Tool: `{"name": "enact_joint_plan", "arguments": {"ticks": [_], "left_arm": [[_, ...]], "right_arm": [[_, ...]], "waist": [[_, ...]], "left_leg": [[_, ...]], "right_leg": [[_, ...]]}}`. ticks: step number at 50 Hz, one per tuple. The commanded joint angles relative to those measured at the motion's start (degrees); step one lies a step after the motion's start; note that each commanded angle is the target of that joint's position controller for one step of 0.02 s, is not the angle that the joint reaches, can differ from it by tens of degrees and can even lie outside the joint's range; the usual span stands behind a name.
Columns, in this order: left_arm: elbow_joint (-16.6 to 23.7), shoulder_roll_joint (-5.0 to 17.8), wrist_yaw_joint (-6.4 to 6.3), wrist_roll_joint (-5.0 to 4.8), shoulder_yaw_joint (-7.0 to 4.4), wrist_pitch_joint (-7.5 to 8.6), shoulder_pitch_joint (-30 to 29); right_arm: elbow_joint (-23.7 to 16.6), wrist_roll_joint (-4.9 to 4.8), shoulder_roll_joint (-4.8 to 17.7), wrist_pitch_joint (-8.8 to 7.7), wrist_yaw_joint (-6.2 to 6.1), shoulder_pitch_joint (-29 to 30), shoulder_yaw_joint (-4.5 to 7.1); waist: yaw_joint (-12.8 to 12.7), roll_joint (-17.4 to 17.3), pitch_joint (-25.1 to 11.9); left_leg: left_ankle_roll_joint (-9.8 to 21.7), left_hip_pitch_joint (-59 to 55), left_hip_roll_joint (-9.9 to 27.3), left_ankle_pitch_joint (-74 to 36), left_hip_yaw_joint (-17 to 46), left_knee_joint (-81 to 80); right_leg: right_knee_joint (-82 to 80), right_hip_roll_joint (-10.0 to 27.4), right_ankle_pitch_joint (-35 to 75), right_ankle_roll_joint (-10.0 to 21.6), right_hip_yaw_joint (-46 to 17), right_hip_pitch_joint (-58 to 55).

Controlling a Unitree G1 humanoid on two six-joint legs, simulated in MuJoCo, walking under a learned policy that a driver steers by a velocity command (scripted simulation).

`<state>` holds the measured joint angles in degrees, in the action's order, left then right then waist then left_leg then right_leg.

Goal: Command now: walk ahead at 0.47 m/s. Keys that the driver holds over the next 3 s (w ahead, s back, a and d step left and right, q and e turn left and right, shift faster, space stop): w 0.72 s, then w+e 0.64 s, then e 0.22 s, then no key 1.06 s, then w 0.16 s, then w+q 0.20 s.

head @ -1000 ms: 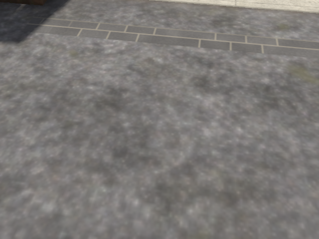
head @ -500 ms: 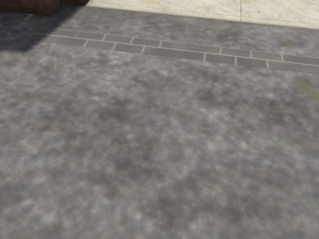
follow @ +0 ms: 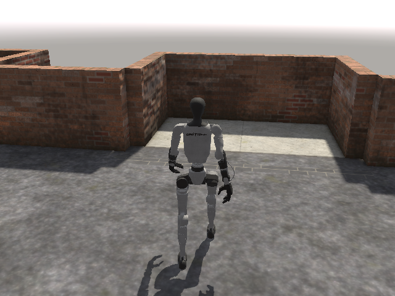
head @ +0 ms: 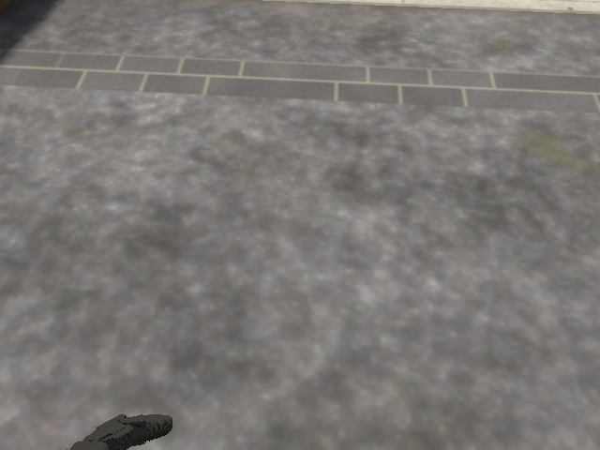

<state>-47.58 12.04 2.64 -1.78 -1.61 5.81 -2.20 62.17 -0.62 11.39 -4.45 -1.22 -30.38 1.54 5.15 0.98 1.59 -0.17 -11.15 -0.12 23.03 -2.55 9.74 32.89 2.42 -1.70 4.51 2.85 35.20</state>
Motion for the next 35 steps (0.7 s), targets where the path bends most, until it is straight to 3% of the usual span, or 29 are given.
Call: {"name": "enact_joint_plan", "arguments": {"ticks": [1,2,3,4,5,6,7,8,10,14,19,23,25,27,28,29,30,31,32,33,34,35], "left_arm": [[-0.5,9.6,-0.14,-0.22,-3.78,0.72,12.5],[-3.3,12.5,-0.70,-0.18,-5.05,0.35,23.1],[-5.0,18.7,-0.93,1.50,-6.40,0.09,30.8],[-5.3,14.9,-0.77,1.64,-4.98,0.08,29.7],[-4.8,11.4,-0.62,1.14,-3.84,0.43,23.4],[-3.4,8.8,-0.51,0.98,-2.96,0.64,17.1],[-3.0,6.9,-0.10,1.44,-2.35,0.95,13.2],[-3.2,5.6,0.20,1.98,-1.98,1.34,11.4],[-4.6,4.9,0.29,2.05,-1.82,1.48,12.4],[-6.7,8.1,-1.45,2.06,-2.29,1.48,17.2],[-7.6,9.5,-2.83,1.38,-2.37,0.62,22.5],[-9.4,10.0,-3.06,0.85,-2.60,-0.19,27.2],[-10.1,10.3,-3.25,0.74,-2.91,-0.83,28.2],[-10.1,11.0,-3.41,0.65,-3.33,-1.40,27.5],[-9.8,11.5,-3.44,0.71,-3.51,-1.64,26.3],[-9.4,11.5,-3.40,0.79,-3.45,-1.95,24.8],[-8.7,10.0,-3.35,1.19,-2.78,-2.09,24.2],[-7.5,5.1,-2.98,1.89,-1.22,-1.46,29.1],[-8.2,1.2,-2.45,1.43,0.14,0.06,31.9],[-7.3,7.8,-2.21,-0.41,-1.58,1.20,26.3],[-5.5,9.8,-2.26,-1.07,-1.99,1.80,21.2],[-5.2,9.6,-2.69,-0.41,-2.22,1.81,18.7]], "right_arm": [[-2.4,0.58,10.1,0.59,-0.13,1.4,2.04],[-3.5,0.96,9.3,0.67,0.07,2.6,1.53],[-4.5,0.78,1.1,-0.34,0.94,-4.7,-0.66],[-3.7,-0.45,1.3,-2.40,1.44,-3.7,-0.72],[-6.4,-2.21,6.3,-3.50,1.59,3.0,0.72],[-7.9,-2.45,7.8,-3.88,1.17,7.8,0.99],[-8.1,-1.70,7.8,-3.58,0.53,9.7,1.51],[-7.8,-1.00,6.9,-2.60,0.13,8.2,1.94],[-7.1,-0.85,4.6,-0.85,-0.08,5.8,1.99],[-10.6,0.10,6.2,-0.14,-0.29,14.8,2.77],[-13.8,0.03,4.9,-1.06,0.79,26.1,2.34],[-16.0,-0.54,4.8,-1.45,2.10,33.0,1.72],[-17.3,-0.68,5.2,-1.82,2.89,35.0,1.61],[-17.7,-0.79,6.5,-2.20,3.43,33.7,1.93],[-17.2,-0.80,7.7,-2.36,3.47,30.8,2.49],[-15.4,-0.69,9.6,-2.45,3.32,24.4,3.55],[-12.2,-0.52,12.8,-2.41,2.88,13.7,5.08],[-10.4,0.82,18.5,-2.21,2.44,4.1,6.50],[-9.6,0.61,17.7,-2.05,2.86,2.2,5.94],[-9.9,0.06,13.0,-2.18,2.82,5.2,4.54],[-11.3,-0.15,10.9,-2.15,2.67,11.1,3.82],[-12.2,0.31,9.3,-2.11,2.77,15.7,3.21]], "waist": [[-12.1,-8.6,-4.2],[-16.7,-7.3,-10.4],[-13.5,8.4,-21.9],[-13.2,11.5,-25.9],[-11.5,9.7,-14.9],[-9.6,4.4,-8.8],[-7.4,0.3,-5.3],[-4.9,1.4,-4.2],[-3.1,3.1,-2.7],[-4.0,1.7,1.5],[-7.3,1.6,2.5],[-9.7,1.4,4.2],[-9.7,1.6,4.6],[-8.0,2.6,3.4],[-6.1,3.7,1.3],[-2.4,4.0,-2.7],[2.1,3.0,-9.5],[2.0,-7.1,-19.5],[0.7,-16.6,-25.6],[1.3,-12.2,-19.4],[0.0,-9.1,-11.8],[-1.8,-4.4,-7.9]], "left_leg": [[6.6,7.8,12.6,-59.7,1.7,18.4],[4.6,18.7,10.2,-51.9,0.6,33.6],[0.8,40.6,-0.3,-20.6,0.4,59.5],[1.9,47.3,-3.4,6.9,10.4,69.8],[3.3,53.1,0.4,4.6,10.3,73.0],[4.1,52.1,3.8,-0.9,8.4,70.9],[4.2,48.9,6.2,-5.1,7.4,67.3],[4.3,44.4,8.3,-7.6,7.7,63.9],[4.2,41.0,9.1,-8.6,7.0,60.3],[1.9,49.9,10.4,-17.2,6.1,49.8],[1.1,50.9,7.7,-30.1,3.5,30.9],[1.3,51.6,6.0,-29.3,2.5,23.5],[2.4,52.4,5.6,-25.9,2.8,21.2],[3.9,49.1,4.4,-21.4,2.2,19.5],[4.8,43.8,2.8,-19.5,0.9,19.1],[6.1,34.5,0.6,-19.2,-1.0,18.2],[8.2,18.9,1.5,-20.4,0.2,19.4],[15.5,-4.7,16.5,-16.8,21.3,19.7],[20.3,-14.0,23.7,-8.2,44.0,9.9],[16.9,-9.6,21.4,-4.5,40.1,8.0],[14.6,-0.6,19.8,-8.8,31.3,6.9],[13.6,8.3,17.8,-14.5,25.0,5.1]], "right_leg": [[0.1,-5.0,-2.4,3.6,2.7,-21.0],[1.0,-0.2,-3.5,6.1,-2.9,-37.8],[-4.5,16.7,-18.1,15.9,-32.1,-60.0],[-17.1,20.6,-22.5,16.6,-50.1,-60.0],[-18.1,18.5,-22.0,12.7,-42.0,-51.5],[-18.9,16.7,-15.5,10.6,-32.3,-41.0],[-20.3,14.4,-9.0,9.3,-25.0,-31.8],[-21.8,11.9,-6.1,8.2,-19.5,-25.9],[-24.6,9.5,-4.6,8.6,-14.6,-20.7],[-27.8,9.5,-1.6,9.8,-11.4,-21.4],[-28.0,8.0,0.4,7.4,-7.2,-26.5],[-25.9,9.9,0.5,7.2,-6.5,-33.5],[-23.5,11.8,2.4,6.8,-7.0,-37.8],[-20.2,13.1,8.4,5.8,-7.1,-40.5],[-16.9,12.8,17.1,5.1,-6.6,-40.8],[-9.2,10.9,27.3,4.0,-4.7,-39.8],[3.6,7.6,27.7,2.1,-2.3,-33.6],[26.4,1.1,8.0,-1.3,0.4,-13.1],[39.2,-6.6,-30.8,-2.6,-6.4,1.1],[44.6,-2.7,-29.7,-1.2,-10.5,7.3],[43.8,0.5,-23.9,-0.4,-8.4,9.1],[40.7,3.1,-18.6,-0.4,-7.2,6.4]]}}
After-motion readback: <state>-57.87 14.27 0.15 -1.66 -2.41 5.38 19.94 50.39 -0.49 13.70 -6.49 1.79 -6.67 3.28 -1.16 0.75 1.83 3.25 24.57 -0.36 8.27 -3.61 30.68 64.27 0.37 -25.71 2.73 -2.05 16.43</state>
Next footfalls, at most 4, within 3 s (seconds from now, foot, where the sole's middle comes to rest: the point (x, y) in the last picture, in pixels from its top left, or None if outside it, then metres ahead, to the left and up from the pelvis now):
0.04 right None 0.22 -0.12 -0.76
0.60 left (235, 415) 0.54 0.12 -0.76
1.18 right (333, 290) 0.84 -0.13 -0.76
1.62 left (293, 201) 1.14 -0.06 -0.76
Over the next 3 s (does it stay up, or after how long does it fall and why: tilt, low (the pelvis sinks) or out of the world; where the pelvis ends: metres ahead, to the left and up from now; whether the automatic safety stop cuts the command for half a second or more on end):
stays up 1.10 -0.14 0.02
